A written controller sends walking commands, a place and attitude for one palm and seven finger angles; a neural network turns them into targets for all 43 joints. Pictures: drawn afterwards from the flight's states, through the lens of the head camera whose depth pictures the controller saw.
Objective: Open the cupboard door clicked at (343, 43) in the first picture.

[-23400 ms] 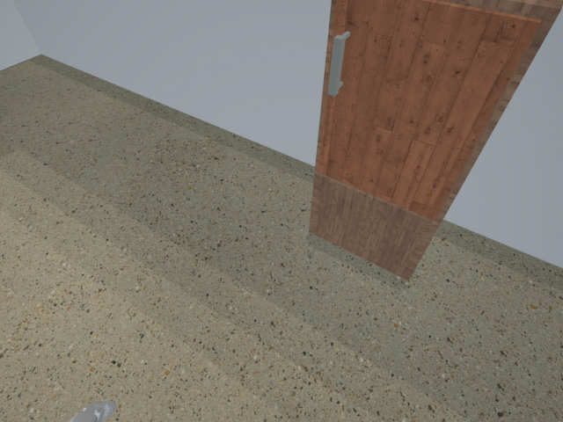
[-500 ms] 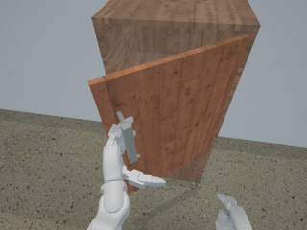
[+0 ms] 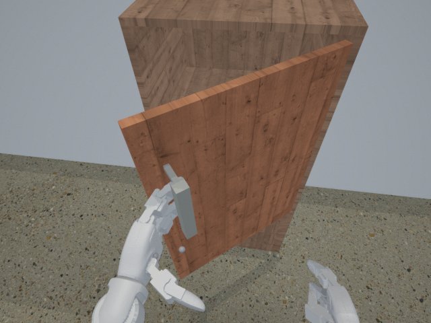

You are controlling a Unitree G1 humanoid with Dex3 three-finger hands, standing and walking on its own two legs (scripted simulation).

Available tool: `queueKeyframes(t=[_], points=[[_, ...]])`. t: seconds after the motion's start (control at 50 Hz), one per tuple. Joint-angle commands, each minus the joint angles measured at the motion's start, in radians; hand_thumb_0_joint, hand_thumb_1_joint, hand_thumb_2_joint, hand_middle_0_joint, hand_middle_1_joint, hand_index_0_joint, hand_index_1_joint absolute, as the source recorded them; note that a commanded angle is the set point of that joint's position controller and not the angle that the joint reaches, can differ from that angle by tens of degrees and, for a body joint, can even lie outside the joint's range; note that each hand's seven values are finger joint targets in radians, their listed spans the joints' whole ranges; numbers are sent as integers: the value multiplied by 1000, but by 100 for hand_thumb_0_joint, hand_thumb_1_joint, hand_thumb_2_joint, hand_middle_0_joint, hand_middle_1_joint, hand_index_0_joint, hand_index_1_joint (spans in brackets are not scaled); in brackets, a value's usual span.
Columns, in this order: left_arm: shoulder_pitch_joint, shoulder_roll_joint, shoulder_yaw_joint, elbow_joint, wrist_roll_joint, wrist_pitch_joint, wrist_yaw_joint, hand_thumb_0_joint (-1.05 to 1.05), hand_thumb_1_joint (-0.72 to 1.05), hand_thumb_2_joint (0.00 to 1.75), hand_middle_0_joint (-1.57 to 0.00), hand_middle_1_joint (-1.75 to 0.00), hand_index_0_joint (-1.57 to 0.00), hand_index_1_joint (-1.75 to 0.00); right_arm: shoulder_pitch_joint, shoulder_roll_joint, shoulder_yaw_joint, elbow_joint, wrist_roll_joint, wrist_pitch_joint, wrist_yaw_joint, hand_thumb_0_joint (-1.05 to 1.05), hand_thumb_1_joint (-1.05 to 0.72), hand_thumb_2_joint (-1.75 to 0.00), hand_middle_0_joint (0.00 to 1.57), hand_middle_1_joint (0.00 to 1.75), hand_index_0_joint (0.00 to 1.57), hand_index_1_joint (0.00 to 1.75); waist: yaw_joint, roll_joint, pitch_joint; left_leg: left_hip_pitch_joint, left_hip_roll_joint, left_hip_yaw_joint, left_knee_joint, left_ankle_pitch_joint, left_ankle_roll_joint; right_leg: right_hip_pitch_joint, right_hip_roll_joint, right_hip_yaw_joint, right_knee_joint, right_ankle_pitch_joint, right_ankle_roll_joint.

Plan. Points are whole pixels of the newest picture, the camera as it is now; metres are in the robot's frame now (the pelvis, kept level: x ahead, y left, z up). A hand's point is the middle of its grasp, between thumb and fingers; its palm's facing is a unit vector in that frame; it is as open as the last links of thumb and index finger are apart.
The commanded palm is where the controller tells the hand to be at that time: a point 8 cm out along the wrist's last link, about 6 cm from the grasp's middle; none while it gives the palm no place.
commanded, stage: slide the hand sideways off the handle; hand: left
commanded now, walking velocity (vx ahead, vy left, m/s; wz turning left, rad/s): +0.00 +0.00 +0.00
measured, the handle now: (179, 202) +0.30 +0.08 +0.09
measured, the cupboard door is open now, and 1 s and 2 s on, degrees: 40 39 39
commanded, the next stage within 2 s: draw the hand back to the body in 0.64 s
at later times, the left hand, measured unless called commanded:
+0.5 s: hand (145, 268) +0.19 +0.12 +0.08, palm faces -0.10 -0.99 -0.05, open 16.2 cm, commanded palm +0.16 +0.19 +0.09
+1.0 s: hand (111, 268) +0.18 +0.16 +0.11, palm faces -0.08 -0.99 -0.07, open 16.3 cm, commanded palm +0.15 +0.22 +0.12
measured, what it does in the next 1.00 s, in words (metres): stands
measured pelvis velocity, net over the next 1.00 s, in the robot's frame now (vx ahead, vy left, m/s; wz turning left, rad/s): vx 0.00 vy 0.01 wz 0.01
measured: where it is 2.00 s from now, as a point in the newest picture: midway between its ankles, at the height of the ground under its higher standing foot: outside the picture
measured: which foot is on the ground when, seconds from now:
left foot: down 0.00-1.00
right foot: down 0.00-1.00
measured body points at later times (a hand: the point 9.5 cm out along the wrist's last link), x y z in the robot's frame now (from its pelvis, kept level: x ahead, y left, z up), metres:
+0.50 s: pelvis +0.01 -0.01 -0.01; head +0.03 -0.03 +0.44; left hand +0.19 +0.17 +0.09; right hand +0.20 -0.24 -0.08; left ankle +0.00 +0.12 -0.70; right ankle +0.01 -0.11 -0.70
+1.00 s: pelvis +0.00 +0.01 -0.01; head +0.01 +0.00 +0.44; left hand +0.18 +0.22 +0.11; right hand +0.19 -0.21 -0.07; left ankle +0.00 +0.12 -0.70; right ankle +0.01 -0.11 -0.70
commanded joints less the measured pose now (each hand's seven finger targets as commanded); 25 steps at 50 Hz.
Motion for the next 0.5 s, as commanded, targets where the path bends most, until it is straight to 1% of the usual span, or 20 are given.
queueKeyframes(t=[0.0,0.02,0.04,0.06,0.08,0.1,0.12,0.16,0.18,0.2,0.22,0.28,0.3,0.32,0.34,0.38,0.4,0.42,0.44,0.48], points=[[-62,61,105,-261,-31,-79,-6,0,-50,30,-15,-30,-15,-30,-86,-104,-50,-171,3,-71,-14,0,-90,-90,20,30,20,30,-1,-58,-127,37,-8,-17,-107,175,18,74,22,-10,-134,215,-12],[-18,76,132,-258,-39,-85,-13,0,-50,30,-15,-30,-15,-30,-76,-105,-51,-170,4,-73,-15,0,-90,-90,20,30,20,30,8,-61,-139,33,-8,-17,-106,189,16,85,24,-14,-126,232,-14],[22,72,139,-255,-50,-89,-23,0,-50,30,-15,-30,-15,-30,-73,-104,-53,-171,5,-76,-16,0,-90,-90,20,30,20,30,9,-77,-145,30,-9,-14,-98,207,17,95,25,-12,-123,259,-13],[24,76,140,-276,-57,-97,-33,0,-50,30,-15,-30,-15,-30,-71,-106,-54,-173,7,-80,-16,0,-90,-90,20,30,20,30,6,-62,-157,32,-11,-13,-93,219,16,97,24,-10,-119,279,-11],[56,81,150,-287,-64,-102,-42,0,-50,30,-15,-30,-15,-30,-69,-107,-56,-175,9,-84,-16,0,-90,-90,20,30,20,30,14,-48,-164,31,-11,-13,-90,239,15,108,25,-11,-109,300,-15],[76,81,148,-287,-72,-106,-51,0,-50,30,-15,-30,-15,-30,-65,-107,-56,-178,8,-87,-16,0,-90,-90,20,30,20,30,8,-72,-158,24,-10,-14,-85,241,15,103,25,-14,-107,311,-10],[89,93,167,-281,-79,-109,-60,0,-50,30,-15,-30,-15,-30,-62,-110,-58,-175,11,-88,-18,0,-90,-90,20,30,20,30,6,-73,-145,10,-12,-11,-79,231,15,98,25,-9,-110,305,-8],[78,103,171,-300,-85,-118,-76,0,-50,30,-15,-30,-15,-30,-60,-114,-60,-178,11,-93,-21,0,-90,-90,20,30,20,30,-1,-74,-140,0,-13,-11,-68,218,17,84,24,-4,-110,291,-5],[75,109,175,-299,-87,-121,-82,0,-50,30,-15,-30,-15,-30,-60,-116,-61,-175,12,-96,-23,0,-90,-90,20,30,20,30,-4,-57,-133,-1,-14,-13,-63,221,18,74,26,-4,-108,288,-7],[78,121,191,-301,-93,-126,-89,0,-50,30,-15,-30,-15,-30,-55,-117,-64,-173,11,-100,-25,0,-90,-90,20,30,20,30,-5,-73,-151,-1,-13,-15,-57,225,17,78,24,-3,-102,297,-5],[118,123,203,-298,-99,-129,-98,0,-50,30,-15,-30,-15,-30,-53,-117,-67,-176,12,-103,-27,0,-90,-90,20,30,20,30,3,-67,-156,-7,-15,-12,-51,232,17,84,24,0,-99,307,-5],[143,129,208,-302,-114,-134,-124,0,-50,30,-15,-30,-15,-30,-54,-120,-69,-178,18,-107,-29,0,-90,-90,20,30,20,30,2,-51,-148,-18,-17,-13,-44,224,17,75,26,0,-96,292,-7],[134,134,215,-309,-122,-138,-129,0,-50,30,-15,-30,-15,-30,-54,-120,-70,-180,17,-108,-31,0,-90,-90,20,30,20,30,-3,-76,-151,-26,-17,-14,-37,221,17,77,23,3,-96,295,-2],[154,153,240,-304,-128,-139,-135,0,-50,30,-15,-30,-15,-30,-57,-120,-73,-179,19,-109,-34,0,-90,-90,20,30,20,30,3,-70,-150,-38,-18,-13,-31,213,16,81,20,16,-101,287,-2],[157,162,252,-305,-132,-142,-140,0,-50,30,-15,-30,-15,-30,-55,-120,-73,-178,18,-109,-35,0,-90,-90,20,30,20,30,3,-84,-155,-43,-18,-13,-28,208,17,84,19,17,-102,279,-1],[189,167,270,-301,-143,-145,-155,0,-50,30,-15,-30,-15,-30,-61,-119,-76,-178,22,-109,-39,0,-90,-90,20,30,20,30,11,-76,-159,-45,-18,-12,-22,223,17,94,19,22,-99,299,-2],[192,172,281,-303,-153,-145,-163,0,-50,30,-15,-30,-15,-30,-62,-118,-75,-180,23,-109,-40,0,-90,-90,20,30,20,30,8,-77,-157,-53,-20,-11,-17,215,17,93,16,27,-102,297,2],[203,193,313,-290,-163,-145,-169,0,-50,30,-15,-30,-15,-30,-62,-117,-77,-174,25,-107,-42,0,-90,-90,20,30,20,30,13,-77,-152,-62,-19,-11,-14,211,15,97,14,36,-106,296,3],[202,188,313,-293,-169,-147,-179,0,-50,30,-15,-30,-15,-30,-65,-117,-76,-176,26,-106,-45,0,-90,-90,20,30,20,30,9,-87,-147,-66,-19,-10,-9,205,16,95,13,39,-110,290,5],[185,208,333,-289,-178,-152,-194,0,-50,30,-15,-30,-15,-30,-68,-121,-78,-168,27,-107,-51,0,-90,-90,20,30,20,30,5,-76,-139,-67,-17,-11,-1,206,17,85,15,41,-112,285,5]])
